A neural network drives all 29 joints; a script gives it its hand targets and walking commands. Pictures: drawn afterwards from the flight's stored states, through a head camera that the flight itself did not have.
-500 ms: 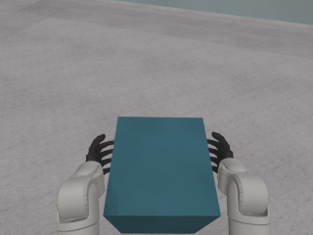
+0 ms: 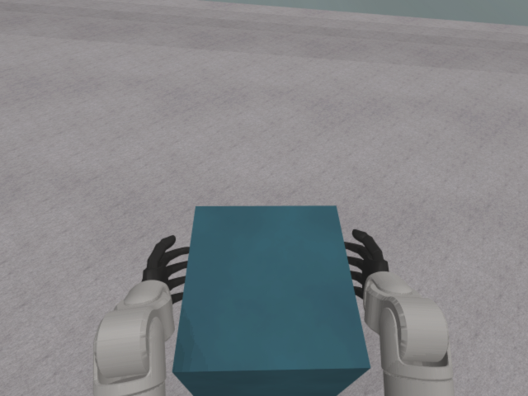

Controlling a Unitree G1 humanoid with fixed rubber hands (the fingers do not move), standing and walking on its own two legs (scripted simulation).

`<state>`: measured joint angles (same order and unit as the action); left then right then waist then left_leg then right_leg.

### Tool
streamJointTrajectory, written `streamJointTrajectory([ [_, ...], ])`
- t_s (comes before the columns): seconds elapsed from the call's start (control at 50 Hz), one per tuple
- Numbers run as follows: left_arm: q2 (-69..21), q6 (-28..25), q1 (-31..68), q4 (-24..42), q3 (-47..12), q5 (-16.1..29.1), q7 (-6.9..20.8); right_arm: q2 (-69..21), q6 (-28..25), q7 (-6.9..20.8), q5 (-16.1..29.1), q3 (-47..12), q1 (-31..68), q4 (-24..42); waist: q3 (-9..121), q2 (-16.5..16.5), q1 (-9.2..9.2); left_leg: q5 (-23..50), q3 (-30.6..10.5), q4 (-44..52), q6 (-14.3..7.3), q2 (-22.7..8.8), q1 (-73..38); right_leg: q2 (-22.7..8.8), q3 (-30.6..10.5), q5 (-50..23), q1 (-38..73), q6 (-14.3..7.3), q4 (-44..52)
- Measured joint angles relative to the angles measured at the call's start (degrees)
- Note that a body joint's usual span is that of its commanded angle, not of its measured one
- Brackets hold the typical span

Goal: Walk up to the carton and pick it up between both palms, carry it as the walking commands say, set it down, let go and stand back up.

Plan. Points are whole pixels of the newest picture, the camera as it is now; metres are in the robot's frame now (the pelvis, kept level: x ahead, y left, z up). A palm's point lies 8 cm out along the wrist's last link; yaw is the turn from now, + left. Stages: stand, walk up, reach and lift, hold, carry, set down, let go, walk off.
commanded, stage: carry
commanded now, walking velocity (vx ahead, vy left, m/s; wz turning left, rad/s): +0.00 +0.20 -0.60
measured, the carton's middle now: (265, 311) +0.27 +0.02 +0.00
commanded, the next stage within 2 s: none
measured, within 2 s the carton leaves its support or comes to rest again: neither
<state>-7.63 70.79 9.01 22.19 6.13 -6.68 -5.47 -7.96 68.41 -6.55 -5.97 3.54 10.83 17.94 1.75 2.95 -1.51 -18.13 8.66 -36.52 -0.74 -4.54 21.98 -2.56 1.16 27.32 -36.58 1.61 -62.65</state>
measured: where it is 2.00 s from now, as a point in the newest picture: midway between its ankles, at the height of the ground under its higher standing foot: outside the picture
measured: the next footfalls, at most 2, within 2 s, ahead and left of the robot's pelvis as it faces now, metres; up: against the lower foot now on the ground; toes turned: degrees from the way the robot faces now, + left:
right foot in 0.16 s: +0.00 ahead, -0.07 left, +0.00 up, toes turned -15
left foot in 0.50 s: +0.04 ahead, +0.24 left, +0.00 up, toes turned -27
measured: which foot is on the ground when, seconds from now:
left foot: down 0.00-0.18, up 0.20-0.48, down 0.50-1.00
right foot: up 0.00-0.14, down 0.16-0.52, up 0.54-0.78, down 0.80-1.00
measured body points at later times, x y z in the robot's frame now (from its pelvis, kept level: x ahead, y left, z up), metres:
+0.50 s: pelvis -0.05 +0.12 +0.00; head -0.02 +0.11 +0.44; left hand +0.27 +0.16 +0.07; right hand +0.18 -0.12 +0.08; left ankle +0.00 +0.25 -0.73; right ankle -0.04 -0.06 -0.73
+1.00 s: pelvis -0.08 +0.19 +0.01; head -0.09 +0.19 +0.46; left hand +0.23 +0.19 +0.09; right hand +0.10 -0.07 +0.09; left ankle +0.00 +0.25 -0.72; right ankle -0.11 +0.09 -0.73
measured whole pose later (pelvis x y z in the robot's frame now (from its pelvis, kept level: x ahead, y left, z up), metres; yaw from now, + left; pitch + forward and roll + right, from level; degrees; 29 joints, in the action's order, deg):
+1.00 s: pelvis -0.08 +0.19 +0.01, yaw -26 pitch +3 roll -1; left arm -7.9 71.2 10.4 18.7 3.5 -7.0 -5.8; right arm -7.7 70.7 -5.9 -6.8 6.0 9.4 19.7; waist 5.3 -0.7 1.6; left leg -12.6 12.3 -31.4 -1.2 -4.3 22.0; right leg -0.3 5.0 14.8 -19.2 -1.1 -30.9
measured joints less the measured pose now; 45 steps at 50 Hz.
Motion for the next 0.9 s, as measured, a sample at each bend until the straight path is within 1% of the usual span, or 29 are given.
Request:
streamJointTrajectory([
  [0.04,0.03,0.19,-0.09,0.69,-0.39,0.57,-0.53,0.05,0.11,0.01,0.24,0.17,-0.39,0.97,-0.33,-0.46,-0.7,0.46,1.55,0.76,-0.53,-0.52,-0.57,0.09,2.8,-0.52,1.72,-0.04,-0.06],
  [0.08,-0.02,0.03,0.33,1.36,-0.51,0.85,-0.79,0.02,0.11,0.04,0.21,0.36,-0.17,2.06,-0.41,-1.18,-0.99,0.51,3.24,0.57,-1.05,-0.9,-0.5,0.3,4.81,-0.25,4.95,-0.46,4.42],
  [0.12,-0.12,-0.26,1.03,1.53,-0.29,0.98,-0.78,-0.04,0.09,0.09,-0.18,0.45,0.3,2.73,-0.04,-2.17,-0.85,-0.1,4.89,-0.74,-1.51,-1.26,0.14,0.7,6.18,-0.6,9.19,-1.29,11.28],
  [0.16,-0.26,-0.39,1.95,1.08,0.01,0.93,-0.56,-0.09,0.19,0.16,-0.71,0.58,0.61,3.09,0.83,-2.91,-0.67,-1.41,6.63,-3.29,-1.78,-1.45,1.4,0.76,6.92,-5.12,14.51,-1.88,21.68],
  [0.18,-0.38,-0.66,2.42,0.41,-0.04,0.79,-0.38,-0.05,0.17,0.21,-0.93,0.91,0.8,3.07,1.16,-3.93,-0.63,-2.35,7.18,-5.21,-1.71,-2.14,2.45,1.29,6.68,-5.7,15.41,-2.77,24.58],
  [0.2,-0.46,-1.26,2.66,-0.87,-0.33,0.56,-0.15,0.0,0.0,0.26,-1.09,1.35,0.62,2.78,1.16,-4.78,-0.42,-5.47,6.15,-7.91,-0.15,-2.0,3.86,1.58,6.18,-6.06,14.45,-3.43,23.92],
  [0.22,-0.45,-1.59,2.71,-2.07,-0.63,0.46,-0.01,0.02,0.1,0.27,-1.19,1.67,0.26,2.53,0.83,-4.99,0.05,-8.8,3.97,-12.2,1.35,-1.03,5.66,1.43,5.61,-6.55,13.86,-3.78,23.45],
  [0.24,-0.43,-1.65,2.58,-2.94,-0.87,0.41,0.1,0.07,0.43,0.26,-1.28,1.79,-0.12,2.35,0.3,-4.93,0.61,-10.4,1.83,-16.98,2.43,-0.1,7.42,1.19,4.99,-7.32,13.81,-3.82,23.79],
  [0.28,-0.33,-1.34,1.85,-3.44,-1.38,0.26,0.23,0.2,1.11,0.09,-1.04,1.7,-0.86,2.26,-0.53,-4.46,1.59,-9.23,-1.19,-23.44,3.75,0.73,9.97,0.8,3.49,-9.33,14.1,-3.28,25.72],
  [0.32,-0.24,-0.99,1.25,-2.46,-1.73,0.16,0.24,0.25,1.44,-0.19,-0.42,1.59,-1.08,2.86,-1.13,-3.77,2.31,-7.09,-3.18,-25.02,4.46,0.6,11.08,0.45,1.77,-11.23,13.92,-2.55,27.43],
  [0.36,-0.22,-1.01,1.2,-0.79,-1.9,0.03,0.22,0.2,1.28,-0.37,0.1,1.62,-0.73,3.99,-1.56,-3.03,2.8,-6.71,-4.69,-23.3,4.79,0.45,10.97,-0.03,-0.05,-12.62,13.08,-1.69,28.2],
  [0.4,-0.28,-1.24,1.57,0.54,-1.89,-0.18,0.23,0.1,0.87,-0.43,0.37,1.78,-0.11,4.93,-1.56,-2.28,3.06,-6.85,-5.65,-19.59,4.77,0.56,9.93,-0.63,-1.9,-13.65,11.73,-0.69,28.36],
  [0.46,-0.4,-1.37,2.26,1.36,-1.68,-0.62,0.33,-0.07,0.49,-0.37,0.51,2.15,0.91,5.19,-0.9,-1.13,3.06,-6.18,-6.05,-10.02,4.13,1.37,6.14,-1.41,-4.78,-14.78,9.23,1.16,27.89],
  [0.5,-0.43,-1.22,2.49,1.49,-1.53,-0.91,0.38,-0.19,0.51,-0.26,0.48,2.35,1.52,4.83,-0.22,-0.72,3.05,-2.85,-5.26,0.27,3.44,1.77,1.59,-1.46,-6.54,-14.87,7.26,2.52,26.36],
  [0.52,-0.38,-1.23,2.59,1.27,-1.19,-0.98,0.41,-0.28,0.22,-0.16,0.35,2.18,1.64,4.17,-0.19,0.13,2.99,1.46,-4.5,1.56,2.89,2.29,1.45,-1.81,-7.29,-13.94,6.15,1.76,24.68],
  [0.54,-0.3,-1.18,2.22,0.99,-0.85,-0.97,0.43,-0.27,-0.12,-0.05,0.19,1.73,1.46,3.18,-0.05,0.65,2.54,2.14,-3.64,0.33,2.15,2.24,2.08,-1.72,-7.18,-8.83,4.6,1.02,21.24],
  [0.56,-0.24,-0.91,1.66,0.73,-0.64,-0.98,0.43,-0.21,-0.22,0.04,0.09,1.27,1.17,2.18,0.04,0.55,1.96,1.49,-2.88,-0.82,1.46,1.59,2.4,-1.08,-6.06,-3.74,2.96,0.45,16.13],
  [0.58,-0.18,-0.52,1.14,0.52,-0.61,-0.96,0.4,-0.12,-0.14,0.09,0.06,0.92,0.76,1.49,0.02,0.28,1.47,0.75,-2.32,-1.34,0.93,0.87,2.32,-0.37,-4.68,-0.7,1.64,-0.01,10.6],
  [0.62,-0.06,0.16,0.35,0.45,-0.95,-0.55,0.05,0.05,0.18,0.16,0.16,0.62,-0.29,1.3,-0.05,-0.1,0.7,0.32,-1.45,-0.92,0.34,-0.02,1.65,0.35,-1.82,0.42,0.72,-0.25,2.88],
  [0.64,-0.02,0.35,0.14,0.58,-1.2,-0.24,-0.22,0.1,0.31,0.19,0.24,0.64,-0.71,1.59,-0.03,-0.33,0.35,0.55,-1.05,-0.47,0.15,-0.31,1.39,0.57,-0.5,0.2,1.15,-0.17,1.71],
  [0.68,0.0,0.5,0.16,1.01,-1.61,0.25,-0.73,0.15,0.45,0.27,0.34,0.85,-1.06,2.45,0.11,-0.95,-0.14,1.19,-0.25,0.24,-0.22,-0.76,1.19,1.19,1.69,0.34,3.5,0.03,3.83],
  [0.74,-0.1,0.29,0.84,1.11,-1.68,0.43,-0.94,0.13,0.49,0.44,-0.01,1.11,-0.82,3.27,0.96,-2.14,-0.15,1.64,0.83,0.33,-0.71,-1.16,1.56,2.57,3.71,0.45,9.54,-0.22,13.71],
  [0.76,-0.14,0.19,1.12,0.8,-1.63,0.45,-0.92,0.11,0.51,0.51,-0.24,1.2,-0.73,3.29,1.42,-2.54,-0.1,1.63,1.17,0.11,-0.77,-1.24,1.77,2.98,4.27,-1.27,12.26,-0.31,18.82],
  [0.78,-0.19,0.14,1.42,0.36,-1.55,0.45,-0.88,0.11,0.56,0.58,-0.48,1.26,-0.7,3.19,1.99,-2.67,-0.08,1.53,1.64,-0.22,-0.75,-1.13,1.98,3.07,4.76,-4.49,15.31,-0.29,24.83],
  [0.8,-0.26,-0.01,1.69,-0.3,-1.5,0.43,-0.84,0.14,0.54,0.66,-0.7,1.44,-0.56,2.87,2.4,-3.09,-0.09,1.35,2.07,-0.71,-0.65,-1.26,2.2,3.23,4.91,-9.03,17.17,-1.28,29.26],
  [0.82,-0.32,-0.33,1.82,-1.32,-1.6,0.34,-0.75,0.18,0.53,0.74,-0.9,1.71,-0.55,2.38,2.56,-3.88,0.14,1.42,2.25,-0.69,-0.29,-1.58,2.12,3.55,4.84,-10.88,17.33,-2.48,30.06],
  [0.84,-0.34,-0.45,1.86,-2.34,-1.83,0.25,-0.67,0.21,0.72,0.8,-1.06,1.98,-0.79,2.03,2.78,-4.26,0.6,1.48,2.34,-0.23,0.73,-1.49,1.88,3.49,4.75,-11.16,17.25,-3.26,30.04],
  [0.88,-0.3,-0.23,1.78,-3.65,-2.36,0.18,-0.54,0.28,1.53,0.81,-1.2,2.34,-1.4,1.97,3.16,-4.42,1.71,1.37,2.48,1.19,2.47,-0.83,1.37,2.94,4.64,-10.97,17.27,-3.73,30.39],
  [0.9,-0.29,-0.05,1.73,-3.8,-2.55,0.17,-0.5,0.3,1.94,0.77,-1.16,2.44,-1.57,2.2,3.23,-4.51,2.21,2.97,2.61,2.31,2.83,-0.59,1.07,2.74,4.61,-11.08,17.29,-3.64,30.68],
])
